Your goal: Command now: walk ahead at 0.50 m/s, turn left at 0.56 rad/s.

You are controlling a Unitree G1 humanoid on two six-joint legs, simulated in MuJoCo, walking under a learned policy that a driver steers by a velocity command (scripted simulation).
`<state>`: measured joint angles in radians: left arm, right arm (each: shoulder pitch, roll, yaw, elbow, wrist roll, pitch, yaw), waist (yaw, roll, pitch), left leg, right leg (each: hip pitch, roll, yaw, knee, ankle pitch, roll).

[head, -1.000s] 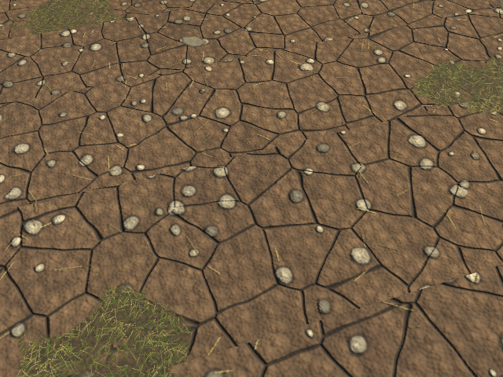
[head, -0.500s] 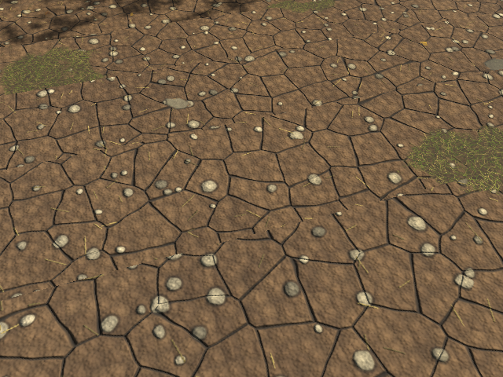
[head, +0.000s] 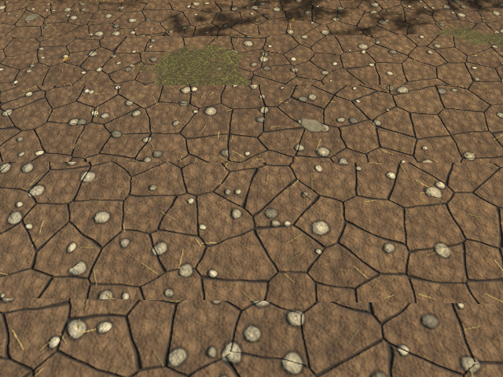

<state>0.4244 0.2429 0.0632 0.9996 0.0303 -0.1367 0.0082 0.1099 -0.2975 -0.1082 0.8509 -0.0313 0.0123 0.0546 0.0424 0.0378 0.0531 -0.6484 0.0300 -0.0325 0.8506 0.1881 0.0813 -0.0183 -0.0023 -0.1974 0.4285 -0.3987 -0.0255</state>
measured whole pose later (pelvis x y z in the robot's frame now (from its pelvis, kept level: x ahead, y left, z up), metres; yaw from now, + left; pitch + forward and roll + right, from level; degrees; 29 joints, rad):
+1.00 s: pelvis +0.36 +0.03 -0.15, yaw +35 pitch -1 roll +0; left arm 0.19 0.27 0.06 0.75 0.03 0.03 0.00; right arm 0.18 -0.29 -0.05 0.73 -0.01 0.08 0.05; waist 0.03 0.00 0.03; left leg -0.34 -0.01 0.01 0.74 -0.41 0.02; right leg -0.34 -0.08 -0.16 0.50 -0.14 -0.02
